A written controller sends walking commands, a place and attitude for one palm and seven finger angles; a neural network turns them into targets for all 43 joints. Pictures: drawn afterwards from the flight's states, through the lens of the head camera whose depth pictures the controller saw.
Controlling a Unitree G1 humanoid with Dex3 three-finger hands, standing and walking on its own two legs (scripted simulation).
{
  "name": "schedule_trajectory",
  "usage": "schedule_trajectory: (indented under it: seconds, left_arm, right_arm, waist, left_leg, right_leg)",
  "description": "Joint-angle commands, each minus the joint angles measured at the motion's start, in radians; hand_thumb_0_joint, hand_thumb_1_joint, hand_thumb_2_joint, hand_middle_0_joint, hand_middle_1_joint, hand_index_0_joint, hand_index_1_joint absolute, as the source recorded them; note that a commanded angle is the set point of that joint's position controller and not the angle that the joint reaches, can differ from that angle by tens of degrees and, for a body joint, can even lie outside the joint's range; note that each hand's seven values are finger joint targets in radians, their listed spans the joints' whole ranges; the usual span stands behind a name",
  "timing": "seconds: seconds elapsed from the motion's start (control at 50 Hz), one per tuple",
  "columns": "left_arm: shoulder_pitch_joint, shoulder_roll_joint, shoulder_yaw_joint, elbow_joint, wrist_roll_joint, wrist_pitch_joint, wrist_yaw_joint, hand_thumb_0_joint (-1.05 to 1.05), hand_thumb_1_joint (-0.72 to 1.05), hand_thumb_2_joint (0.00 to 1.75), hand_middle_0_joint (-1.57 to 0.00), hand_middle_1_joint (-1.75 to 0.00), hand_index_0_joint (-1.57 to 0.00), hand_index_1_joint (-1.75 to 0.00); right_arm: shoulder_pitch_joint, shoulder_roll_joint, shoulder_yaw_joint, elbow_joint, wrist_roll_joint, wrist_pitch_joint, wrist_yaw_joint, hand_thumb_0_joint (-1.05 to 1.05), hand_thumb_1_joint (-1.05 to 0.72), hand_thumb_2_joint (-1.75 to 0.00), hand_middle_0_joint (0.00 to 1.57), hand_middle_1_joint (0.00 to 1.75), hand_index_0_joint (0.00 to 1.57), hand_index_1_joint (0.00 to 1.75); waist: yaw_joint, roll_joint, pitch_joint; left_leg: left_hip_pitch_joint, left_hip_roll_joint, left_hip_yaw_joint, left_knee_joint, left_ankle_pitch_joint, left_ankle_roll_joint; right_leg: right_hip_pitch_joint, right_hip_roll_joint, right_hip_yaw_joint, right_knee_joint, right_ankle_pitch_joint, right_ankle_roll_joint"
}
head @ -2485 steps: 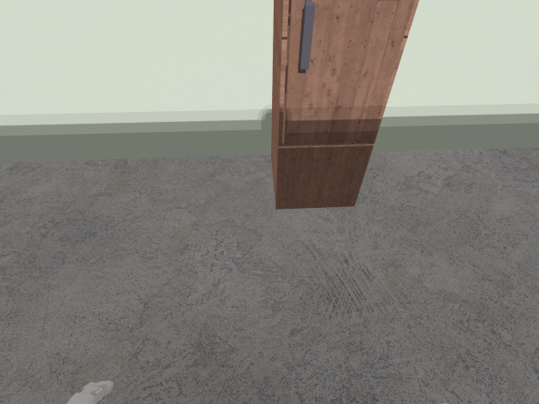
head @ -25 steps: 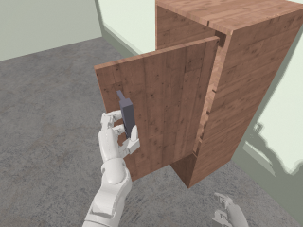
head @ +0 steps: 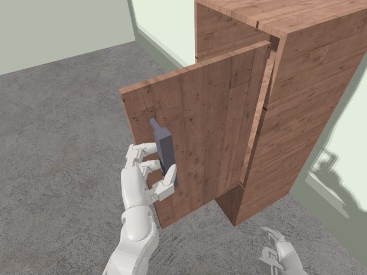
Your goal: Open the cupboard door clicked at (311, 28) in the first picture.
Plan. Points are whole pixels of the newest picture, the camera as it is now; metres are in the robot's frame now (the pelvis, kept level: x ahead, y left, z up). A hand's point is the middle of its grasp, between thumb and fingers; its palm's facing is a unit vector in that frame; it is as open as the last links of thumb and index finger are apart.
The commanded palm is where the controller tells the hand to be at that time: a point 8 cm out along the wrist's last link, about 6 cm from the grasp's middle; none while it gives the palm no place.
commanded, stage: open thumb and fingers to let go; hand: left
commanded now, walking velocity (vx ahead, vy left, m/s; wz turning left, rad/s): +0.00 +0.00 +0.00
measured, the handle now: (162, 155) +0.35 +0.07 +0.10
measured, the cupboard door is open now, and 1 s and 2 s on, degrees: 91 93 93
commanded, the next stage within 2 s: slide the hand sideways off the handle in 0.56 s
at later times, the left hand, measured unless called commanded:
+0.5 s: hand (162, 175) +0.29 +0.07 +0.10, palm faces +0.20 -0.98 +0.00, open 14.9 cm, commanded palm +0.25 +0.10 +0.10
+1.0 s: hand (164, 195) +0.25 +0.06 +0.10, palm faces -0.23 -0.97 +0.07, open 16.5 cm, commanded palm +0.23 +0.11 +0.10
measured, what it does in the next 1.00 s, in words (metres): stands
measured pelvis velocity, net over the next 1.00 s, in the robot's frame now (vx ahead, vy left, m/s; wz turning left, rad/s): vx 0.00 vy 0.05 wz -0.05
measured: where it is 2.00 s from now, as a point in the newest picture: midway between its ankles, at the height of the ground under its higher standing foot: outside the picture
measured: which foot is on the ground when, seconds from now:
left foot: down 0.00-1.00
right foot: down 0.00-1.00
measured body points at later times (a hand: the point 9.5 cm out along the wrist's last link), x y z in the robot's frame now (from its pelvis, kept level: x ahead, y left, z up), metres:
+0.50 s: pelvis +0.00 +0.03 +0.00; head -0.01 +0.01 +0.45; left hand +0.28 +0.12 +0.10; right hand +0.18 -0.18 -0.10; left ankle +0.01 +0.14 -0.72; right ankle +0.00 -0.02 -0.72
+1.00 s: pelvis +0.00 +0.05 -0.01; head -0.02 +0.03 +0.44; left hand +0.25 +0.11 +0.10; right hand +0.17 -0.17 -0.09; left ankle +0.01 +0.14 -0.72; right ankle +0.00 -0.02 -0.72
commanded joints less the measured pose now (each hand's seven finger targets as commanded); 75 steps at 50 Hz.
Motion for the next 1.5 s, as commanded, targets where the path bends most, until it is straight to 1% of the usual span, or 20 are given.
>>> schedule_trajectory:
  seconds: [0.0,0.12,0.16,0.38,0.52,0.64,0.66,0.68,0.72,0.74,0.78,0.82,0.86,0.94,1.0,1.06,1.14,1.24,1.32,1.48]
  left_arm:
    - [-0.209,-0.079,-0.044,-0.241,0.021,-0.076,-0.017,0.0,-0.08,0.48,-0.33,-1.24,-0.33,-1.24]
    - [-0.235,-0.079,-0.045,-0.23,0.027,-0.077,-0.008,0.0,-0.5,0.3,-0.3,-1.2,-0.3,-1.2]
    - [-0.234,-0.096,-0.059,-0.227,0.032,-0.073,-0.002,0.0,-0.5,0.3,-0.3,-1.2,-0.3,-1.2]
    - [-0.314,-0.12,-0.061,-0.169,0.033,-0.053,0.042,0.0,-0.5,0.3,-0.21,-0.65,-0.21,-0.65]
    - [-0.32,-0.184,-0.111,-0.152,0.036,-0.033,0.059,0.0,-0.5,0.3,-0.15,-0.3,-0.15,-0.3]
    - [-0.354,-0.189,-0.093,-0.127,0.028,-0.008,0.08,0.0,-0.5,0.3,-0.15,-0.3,-0.15,-0.3]
    - [-0.362,-0.079,-0.295,-0.146,0.115,-0.065,-0.136,0.0,-0.5,0.3,-0.15,-0.3,-0.15,-0.3]
    - [-0.399,-0.01,-0.217,-0.197,0.062,-0.117,-0.253,0.0,-0.5,0.3,-0.15,-0.3,-0.15,-0.3]
    - [-0.351,0.06,-0.176,-0.196,0.023,-0.173,-0.395,0.0,-0.5,0.3,-0.15,-0.3,-0.15,-0.3]
    - [-0.323,0.073,-0.147,-0.201,-0.011,-0.182,-0.439,0.0,-0.5,0.3,-0.15,-0.3,-0.15,-0.3]
    - [-0.294,0.015,-0.174,-0.213,-0.056,-0.183,-0.48,0.0,-0.5,0.3,-0.15,-0.3,-0.15,-0.3]
    - [-0.256,-0.018,-0.148,-0.203,-0.115,-0.172,-0.469,0.0,-0.5,0.3,-0.15,-0.3,-0.15,-0.3]
    - [-0.21,0.026,-0.071,-0.219,-0.141,-0.157,-0.431,0.0,-0.5,0.3,-0.15,-0.3,-0.15,-0.3]
    - [-0.127,0.075,-0.034,-0.275,-0.079,-0.156,-0.356,0.0,-0.5,0.3,-0.15,-0.3,-0.15,-0.3]
    - [-0.09,0.106,-0.038,-0.319,-0.021,-0.157,-0.337,0.0,-0.5,0.3,-0.15,-0.3,-0.15,-0.3]
    - [-0.09,0.116,-0.042,-0.321,-0.018,-0.152,-0.35,0.0,-0.5,0.3,-0.15,-0.3,-0.15,-0.3]
    - [-0.012,0.105,-0.048,-0.382,-0.062,-0.149,-0.39,0.0,-0.5,0.3,-0.15,-0.3,-0.15,-0.3]
    - [0.07,0.166,0.025,-0.423,-0.084,-0.161,-0.414,0.0,-0.5,0.3,-0.15,-0.3,-0.15,-0.3]
    - [0.124,0.17,0.022,-0.443,-0.079,-0.171,-0.431,0.0,-0.5,0.3,-0.15,-0.3,-0.15,-0.3]
    - [0.277,0.242,0.101,-0.519,-0.116,-0.198,-0.491,0.0,-0.5,0.3,-0.15,-0.3,-0.15,-0.3]
  right_arm:
    - [-0.119,-0.063,-0.02,-0.171,0.001,-0.048,-0.003,0.0,-0.9,-0.9,0.2,0.3,0.2,0.3]
    - [-0.128,-0.062,-0.017,-0.178,-0.001,-0.049,-0.004,0.0,-0.9,-0.9,0.2,0.3,0.2,0.3]
    - [-0.124,-0.06,-0.018,-0.182,0.0,-0.05,-0.002,0.0,-0.9,-0.9,0.2,0.3,0.2,0.3]
    - [-0.123,-0.061,-0.019,-0.176,-0.003,-0.057,0.001,0.0,-0.9,-0.9,0.2,0.3,0.2,0.3]
    - [-0.115,-0.061,-0.02,-0.175,-0.002,-0.064,0.016,0.0,-0.9,-0.9,0.2,0.3,0.2,0.3]
    - [-0.124,-0.061,-0.019,-0.165,-0.002,-0.064,0.022,0.0,-0.9,-0.9,0.2,0.3,0.2,0.3]
    - [-0.048,-0.106,-0.018,-0.155,0.002,-0.041,0.033,0.0,-0.9,-0.9,0.2,0.3,0.2,0.3]
    - [-0.026,-0.102,-0.032,-0.183,0.018,-0.034,0.024,0.0,-0.9,-0.9,0.2,0.3,0.2,0.3]
    - [-0.033,-0.097,-0.018,-0.209,0.025,-0.037,0.005,0.0,-0.9,-0.9,0.2,0.3,0.2,0.3]
    - [-0.033,-0.091,-0.013,-0.227,0.03,-0.036,0.002,0.0,-0.9,-0.9,0.2,0.3,0.2,0.3]
    - [-0.045,-0.082,-0.007,-0.254,0.044,-0.049,-0.001,0.0,-0.9,-0.9,0.2,0.3,0.2,0.3]
    - [-0.065,-0.083,-0.002,-0.266,0.051,-0.065,-0.003,0.0,-0.9,-0.9,0.2,0.3,0.2,0.3]
    - [-0.08,-0.092,0.002,-0.271,0.051,-0.07,-0.004,0.0,-0.9,-0.9,0.2,0.3,0.2,0.3]
    - [-0.07,-0.09,-0.003,-0.285,0.041,-0.068,0.012,0.0,-0.9,-0.9,0.2,0.3,0.2,0.3]
    - [-0.071,-0.089,-0.005,-0.298,0.036,-0.055,0.026,0.0,-0.9,-0.9,0.2,0.3,0.2,0.3]
    - [-0.075,-0.091,0.0,-0.301,0.038,-0.048,0.023,0.0,-0.9,-0.9,0.2,0.3,0.2,0.3]
    - [-0.077,-0.093,-0.001,-0.317,0.043,-0.06,0.014,0.0,-0.9,-0.9,0.2,0.3,0.2,0.3]
    - [-0.065,-0.099,0.003,-0.313,0.043,-0.078,0.005,0.0,-0.9,-0.9,0.2,0.3,0.2,0.3]
    - [-0.054,-0.103,0.003,-0.318,0.044,-0.092,0.005,0.0,-0.9,-0.9,0.2,0.3,0.2,0.3]
    - [-0.016,-0.114,-0.001,-0.327,0.049,-0.136,-0.002,0.0,-0.9,-0.9,0.2,0.3,0.2,0.3]
  waist:
    - [-0.019,-0.148,-0.172]
    - [-0.014,-0.135,-0.169]
    - [-0.013,-0.131,-0.172]
    - [-0.01,-0.114,-0.182]
    - [-0.017,-0.107,-0.19]
    - [-0.009,-0.114,-0.196]
    - [-0.108,-0.132,-0.103]
    - [-0.078,-0.105,-0.215]
    - [-0.052,-0.079,-0.263]
    - [-0.044,-0.084,-0.274]
    - [-0.053,-0.083,-0.223]
    - [-0.043,-0.123,-0.16]
    - [-0.018,-0.152,-0.14]
    - [-0.001,-0.143,-0.131]
    - [-0.002,-0.083,-0.12]
    - [-0.019,-0.07,-0.075]
    - [-0.015,-0.091,-0.115]
    - [-0.018,-0.12,-0.119]
    - [-0.024,-0.091,-0.089]
    - [-0.017,-0.085,-0.143]
  left_leg:
    - [0.039,-0.007,-0.001,0.019,0.132,0.037]
    - [0.036,-0.01,-0.003,0.027,0.118,0.036]
    - [0.044,-0.008,-0.002,0.027,0.123,0.035]
    - [0.067,0.002,0.004,0.023,0.12,0.036]
    - [0.085,0.022,0.001,0.025,0.155,0.033]
    - [0.079,0.025,0.0,0.028,0.155,0.029]
    - [0.106,0.01,-0.003,0.001,0.19,0.049]
    - [0.108,0.009,0.003,0.011,0.218,0.054]
    - [0.108,0.007,0.009,0.016,0.237,0.054]
    - [0.103,0.008,0.012,0.012,0.227,0.054]
    - [0.113,0.017,0.007,0.006,0.189,0.054]
    - [0.088,0.022,-0.004,-0.012,0.112,0.051]
    - [0.058,0.021,-0.003,-0.03,0.062,0.047]
    - [0.055,0.023,0.007,-0.031,0.079,0.049]
    - [0.053,0.021,0.018,-0.019,0.085,0.05]
    - [0.039,0.019,0.021,-0.017,0.04,0.052]
    - [0.047,0.019,0.021,-0.013,0.055,0.053]
    - [0.027,0.018,0.022,-0.005,0.07,0.053]
    - [0.019,0.02,0.02,0.003,0.065,0.053]
    - [-0.007,0.018,0.023,0.04,0.118,0.054]
  right_leg:
    - [0.089,-0.189,0.23,-0.145,0.369,0.151]
    - [0.066,-0.188,0.23,-0.149,0.302,0.143]
    - [0.054,-0.179,0.21,-0.142,0.285,0.137]
    - [0.0,-0.146,0.149,-0.121,0.178,0.115]
    - [-0.05,-0.111,0.086,-0.065,0.156,0.095]
    - [-0.058,-0.103,0.076,-0.056,0.126,0.091]
    - [-0.082,-0.102,0.12,-0.032,0.26,0.099]
    - [-0.026,-0.108,0.114,-0.001,0.328,0.096]
    - [0.02,-0.114,0.12,0.02,0.402,0.098]
    - [0.036,-0.115,0.119,0.015,0.399,0.1]
    - [-0.002,-0.105,0.107,-0.006,0.311,0.097]
    - [-0.039,-0.091,0.089,-0.033,0.181,0.1]
    - [-0.028,-0.092,0.095,-0.056,0.099,0.102]
    - [-0.028,-0.094,0.101,-0.047,0.098,0.097]
    - [-0.041,-0.097,0.113,-0.038,0.104,0.091]
    - [-0.061,-0.099,0.128,-0.064,0.051,0.093]
    - [-0.03,-0.098,0.13,-0.064,0.082,0.099]
    - [-0.021,-0.1,0.136,-0.057,0.124,0.107]
    - [-0.056,-0.096,0.125,-0.044,0.115,0.106]
    - [-0.031,-0.102,0.134,-0.009,0.241,0.12]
